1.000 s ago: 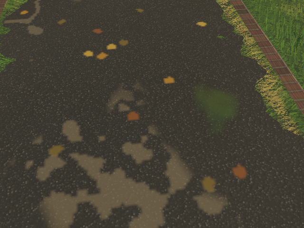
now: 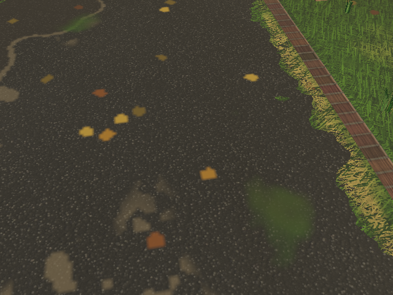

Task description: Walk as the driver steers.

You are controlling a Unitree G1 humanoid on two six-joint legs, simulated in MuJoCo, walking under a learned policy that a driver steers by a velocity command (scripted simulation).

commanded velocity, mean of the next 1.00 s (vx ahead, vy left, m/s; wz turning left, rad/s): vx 0.50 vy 0.00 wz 0.14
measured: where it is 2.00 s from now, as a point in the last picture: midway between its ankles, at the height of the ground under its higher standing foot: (156, 180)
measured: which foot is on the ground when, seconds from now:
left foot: down 0.00-0.32, up 0.34-0.86, down 0.88-1.00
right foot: up 0.00-0.28, down 0.30-0.90, up 0.92-1.00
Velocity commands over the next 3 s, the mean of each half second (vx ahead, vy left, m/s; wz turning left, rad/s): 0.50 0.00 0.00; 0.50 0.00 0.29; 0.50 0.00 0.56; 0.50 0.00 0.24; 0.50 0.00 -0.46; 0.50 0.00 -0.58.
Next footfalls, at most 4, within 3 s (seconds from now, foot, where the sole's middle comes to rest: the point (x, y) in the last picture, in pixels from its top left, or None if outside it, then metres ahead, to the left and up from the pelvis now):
0.30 right None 0.34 -0.17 -0.78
0.88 left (177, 260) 0.65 0.08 -0.78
1.38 right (203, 186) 0.97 -0.03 -0.78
1.90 left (113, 175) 1.03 0.35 -0.78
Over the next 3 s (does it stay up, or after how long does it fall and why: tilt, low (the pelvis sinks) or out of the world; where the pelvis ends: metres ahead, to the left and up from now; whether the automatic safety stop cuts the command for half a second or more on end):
stays up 1.53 0.40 -0.02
